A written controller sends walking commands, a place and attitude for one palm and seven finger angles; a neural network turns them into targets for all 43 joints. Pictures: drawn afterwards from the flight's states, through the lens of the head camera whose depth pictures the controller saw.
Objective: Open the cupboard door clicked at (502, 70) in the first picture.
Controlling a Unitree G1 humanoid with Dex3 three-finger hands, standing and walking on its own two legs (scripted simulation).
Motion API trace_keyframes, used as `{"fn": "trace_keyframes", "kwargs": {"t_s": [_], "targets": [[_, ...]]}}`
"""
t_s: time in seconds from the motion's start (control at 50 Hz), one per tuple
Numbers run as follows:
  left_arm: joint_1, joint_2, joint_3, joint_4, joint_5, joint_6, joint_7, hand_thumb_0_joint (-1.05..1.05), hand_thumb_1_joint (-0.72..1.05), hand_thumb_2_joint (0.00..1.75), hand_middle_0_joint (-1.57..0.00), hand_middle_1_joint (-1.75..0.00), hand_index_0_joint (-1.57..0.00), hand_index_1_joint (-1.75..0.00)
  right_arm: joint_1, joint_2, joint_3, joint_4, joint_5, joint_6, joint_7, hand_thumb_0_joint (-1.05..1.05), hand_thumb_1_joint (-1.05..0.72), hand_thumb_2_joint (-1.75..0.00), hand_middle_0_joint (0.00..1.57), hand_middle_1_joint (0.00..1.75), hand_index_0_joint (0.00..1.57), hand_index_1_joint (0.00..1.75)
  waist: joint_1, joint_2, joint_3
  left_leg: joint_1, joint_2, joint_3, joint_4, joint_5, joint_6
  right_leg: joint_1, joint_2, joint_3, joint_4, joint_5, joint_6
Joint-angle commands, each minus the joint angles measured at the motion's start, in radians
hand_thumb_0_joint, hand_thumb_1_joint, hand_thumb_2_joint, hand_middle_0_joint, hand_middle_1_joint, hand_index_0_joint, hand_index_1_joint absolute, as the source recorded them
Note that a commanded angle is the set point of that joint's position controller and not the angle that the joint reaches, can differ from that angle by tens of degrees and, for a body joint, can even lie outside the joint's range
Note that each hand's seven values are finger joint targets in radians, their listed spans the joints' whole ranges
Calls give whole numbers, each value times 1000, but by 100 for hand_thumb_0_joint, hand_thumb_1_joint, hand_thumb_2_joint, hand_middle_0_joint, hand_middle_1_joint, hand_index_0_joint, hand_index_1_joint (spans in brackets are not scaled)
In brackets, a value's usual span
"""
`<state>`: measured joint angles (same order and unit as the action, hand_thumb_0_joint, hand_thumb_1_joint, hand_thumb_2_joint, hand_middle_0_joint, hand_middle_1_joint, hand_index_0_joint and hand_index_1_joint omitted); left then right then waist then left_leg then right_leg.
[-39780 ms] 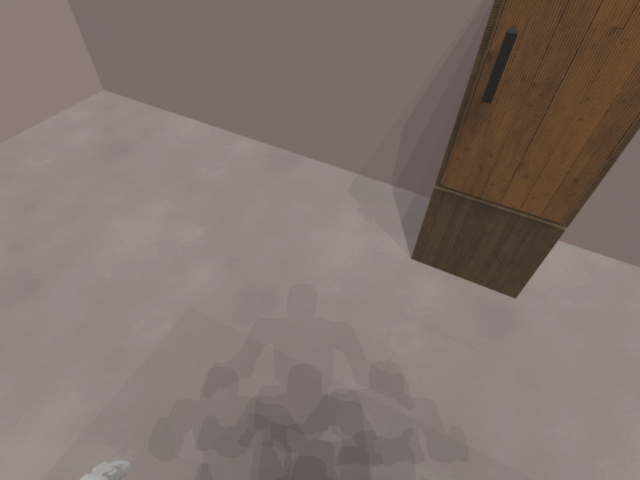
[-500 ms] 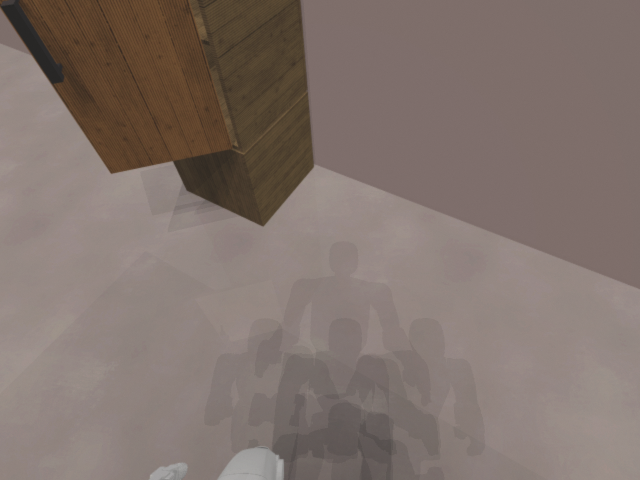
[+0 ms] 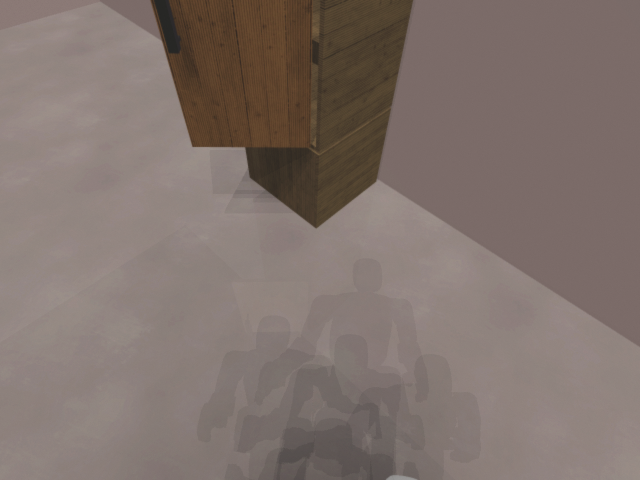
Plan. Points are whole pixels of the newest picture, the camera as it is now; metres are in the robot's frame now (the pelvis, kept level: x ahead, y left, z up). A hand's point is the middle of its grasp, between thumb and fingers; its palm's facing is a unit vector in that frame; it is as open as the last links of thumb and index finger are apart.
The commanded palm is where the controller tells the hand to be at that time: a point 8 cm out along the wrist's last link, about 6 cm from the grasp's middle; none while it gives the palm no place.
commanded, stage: take the last steps up to it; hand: left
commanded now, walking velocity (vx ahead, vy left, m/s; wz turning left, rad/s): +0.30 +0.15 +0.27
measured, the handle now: (167, 10) +1.03 +0.44 +0.07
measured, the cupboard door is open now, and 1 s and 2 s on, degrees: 46 46 46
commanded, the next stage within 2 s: come to a stop and stand still in 1.44 s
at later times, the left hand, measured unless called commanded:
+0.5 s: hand out of the picture -0.01 +0.18 -0.17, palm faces +0.26 -0.95 -0.18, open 7.3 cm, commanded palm none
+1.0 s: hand (141, 331) +0.34 +0.33 -0.15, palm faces +0.10 -0.98 -0.18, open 7.3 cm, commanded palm none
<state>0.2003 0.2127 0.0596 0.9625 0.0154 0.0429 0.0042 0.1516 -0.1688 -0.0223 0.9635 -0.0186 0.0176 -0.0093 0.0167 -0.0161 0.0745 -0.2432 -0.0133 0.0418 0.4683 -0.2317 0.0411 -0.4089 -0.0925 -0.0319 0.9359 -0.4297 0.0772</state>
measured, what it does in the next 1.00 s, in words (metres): walks ahead: right foot, then left foot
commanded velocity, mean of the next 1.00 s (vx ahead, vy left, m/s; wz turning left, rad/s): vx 0.30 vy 0.07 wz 0.02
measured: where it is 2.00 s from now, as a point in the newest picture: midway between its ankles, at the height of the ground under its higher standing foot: (279, 383)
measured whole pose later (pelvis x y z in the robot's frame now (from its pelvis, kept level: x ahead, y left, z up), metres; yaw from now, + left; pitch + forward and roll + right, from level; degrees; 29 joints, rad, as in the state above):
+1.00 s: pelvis +0.24 +0.14 +0.00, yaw +5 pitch +0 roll +2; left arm 0.12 0.17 0.06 0.96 0.02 0.00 -0.02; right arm 0.37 -0.14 -0.03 1.10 -0.03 -0.05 -0.01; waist -0.03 -0.02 0.03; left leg -0.06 -0.04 0.22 0.30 -0.26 0.07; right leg -0.54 -0.12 -0.05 0.84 -0.17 0.02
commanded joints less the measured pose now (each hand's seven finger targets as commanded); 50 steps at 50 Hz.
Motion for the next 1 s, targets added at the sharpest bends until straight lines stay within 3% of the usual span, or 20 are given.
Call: {"fn": "trace_keyframes", "kwargs": {"t_s": [0.0, 0.04, 0.06, 0.08, 0.1, 0.12, 0.14, 0.18, 0.24, 0.4, 0.46, 0.5, 0.52, 0.56, 0.58, 0.6, 0.66, 0.74, 0.86, 0.98], "targets": [[20, 51, 10, -65, 8, -35, -11, 0, 90, 90, -20, -30, -20, -30, 58, -209, -61, -29, -9, -12, -3, 0, -90, -90, 20, 30, 20, 30, -24, 202, -79, 31, 214, -243, -160, -47, 129, 80, 53, -69, -227, -34, -19], [122, 49, 19, -30, 10, -49, -15, 0, 90, 90, -20, -30, -20, -30, 26, -195, -66, -37, -4, -9, 0, 0, -90, -90, 20, 30, 20, 30, 32, 132, -79, -130, 162, -230, -83, -230, 90, 308, 70, -90, -428, 82, -27], [200, 85, 30, -5, 17, -60, -10, 0, 90, 90, -20, -30, -20, -30, 14, -160, -63, -41, 3, -13, 5, 0, -90, -90, 20, 30, 20, 30, 73, 1, -73, -268, 79, -158, 61, -304, 43, 452, -2, -12, -548, 52, -42], [270, 182, 49, 13, 30, -70, 4, 0, 90, 90, -20, -30, -20, -30, 8, -81, -49, -68, 14, -18, 12, 0, -90, -90, 20, 30, 20, 30, 104, -318, -69, -485, -40, -15, 356, -366, -22, 570, -284, 332, -710, -155, -124], [268, 217, 47, 1, 15, -67, 13, 0, 90, 90, -20, -30, -20, -30, -56, -137, -57, -101, -5, -10, 20, 0, -90, -90, 20, 30, 20, 30, 111, -316, 0, -534, -8, -71, 559, -372, -39, 426, -442, 531, -822, -249, -196], [209, 187, 43, -13, 9, -68, 15, 0, 90, 90, -20, -30, -20, -30, -77, -148, -63, -100, -15, -5, 27, 0, -90, -90, 20, 30, 20, 30, 78, -174, 61, -536, 30, -121, 654, -262, -37, 325, -430, 479, -848, -294, -219], [152, 150, 35, -13, 9, -85, 15, 0, 90, 90, -20, -30, -20, -30, -56, -140, -68, -71, -16, -3, 30, 0, -90, -90, 20, 30, 20, 30, 40, -216, 89, -518, 54, -134, 698, -160, -44, 269, -365, 449, -847, -249, -182], [101, 80, 13, -11, 2, -103, 11, 0, 90, 90, -20, -30, -20, -30, 8, -120, -66, -22, -16, 7, 41, 0, -90, -90, 20, 30, 20, 30, -11, -160, 112, -471, 79, -112, 732, -12, -66, 216, -284, 204, -816, -24, -132], [161, 71, 12, 19, 1, -120, 12, 0, 90, 90, -20, -30, -20, -30, 51, -87, -58, 14, -8, 10, 49, 0, -90, -90, 20, 30, 20, 30, -9, -130, 36, -455, 73, -60, 695, 69, -91, 322, -224, 21, -772, 265, -106], [283, 90, 11, 110, 17, -126, 16, 0, 90, 90, -20, -30, -20, -30, -94, -54, -37, -27, 0, -7, 64, 0, -90, -90, 20, 30, 20, 30, 42, -176, 62, -451, 96, 43, 384, 35, -83, 433, -262, -75, -717, 483, -144], [252, 112, 15, 111, 23, -116, 18, 0, 90, 90, -20, -30, -20, -30, -87, -48, -29, -30, 2, -25, 67, 0, -90, -90, 20, 30, 20, 30, 29, -207, 59, -279, 71, 74, 205, -20, -51, 372, -276, -99, -668, 513, -138], [216, 128, 21, 110, 19, -111, 16, 0, 90, 90, -20, -30, -20, -30, 53, -74, -37, 10, -3, -42, 56, 0, -90, -90, 20, 30, 20, 30, -40, -191, -7, -25, 14, 123, 86, -14, -26, 292, -245, -145, -519, 593, -119], [213, 116, 19, 106, 15, -107, 13, 0, 90, 90, -20, -30, -20, -30, 207, -127, -48, 58, -7, -50, 47, 0, -90, -90, 20, 30, 20, 30, -105, -89, -96, 174, 12, 105, 20, 6, -20, 243, -204, -181, -318, 573, -99], [244, 12, -1, 60, -4, -96, 2, 0, 90, 90, -20, -30, -20, -30, 430, -319, -100, 105, -13, -58, 8, 0, -90, -90, 20, 30, 20, 30, -166, 348, -324, 515, 379, -423, -117, 98, 111, -138, 36, -145, 213, -196, -48], [154, 13, -2, 29, -4, -93, 9, 0, 90, 90, -20, -30, -20, -30, 407, -315, -98, 108, -7, -50, -5, 0, -90, -90, 20, 30, 20, 30, -162, 261, -273, 476, 421, -420, -167, 139, 144, -214, 10, -25, 354, -170, -87], [104, 10, -3, 21, -6, -94, 8, 0, 90, 90, -20, -30, -20, -30, 329, -277, -88, 89, -7, -58, -9, 0, -90, -90, 20, 30, 20, 30, -127, 181, -226, 352, 411, -374, -192, 73, 132, -228, -30, -4, 429, -94, -95], [117, -14, 7, 63, 12, -75, -5, 0, 90, 90, -20, -30, -20, -30, 170, -130, -47, 46, -8, -78, -12, 0, -90, -90, 20, 30, 20, 30, -41, 146, -31, 64, 335, -170, -249, 71, 92, -179, -80, 30, 363, 89, -84], [156, -35, 11, 64, 14, -52, -10, 0, 90, 90, -20, -30, -20, -30, 176, -81, -43, 50, -7, -97, -15, 0, -90, -90, 20, 30, 20, 30, 3, 101, -16, 27, 310, -86, -317, 98, 111, -176, -60, 31, 264, 192, -69], [6, -14, 11, -11, 13, -44, -21, 0, 90, 90, -20, -30, -20, -30, 215, -102, -41, 63, -7, -99, -11, 0, -90, -90, 20, 30, 20, 30, -7, 30, 20, 97, 316, -61, -355, 97, 138, -221, -56, 27, 47, 281, -58], [-130, -21, -5, -66, 10, -61, -22, 0, 90, 90, -20, -30, -20, -30, 315, -105, -35, 119, -17, -92, -12, 0, -90, -90, 20, 30, 20, 30, -55, 52, 11, 228, 309, -8, -262, 329, 129, -158, -18, -44, -220, 224, -78]]}}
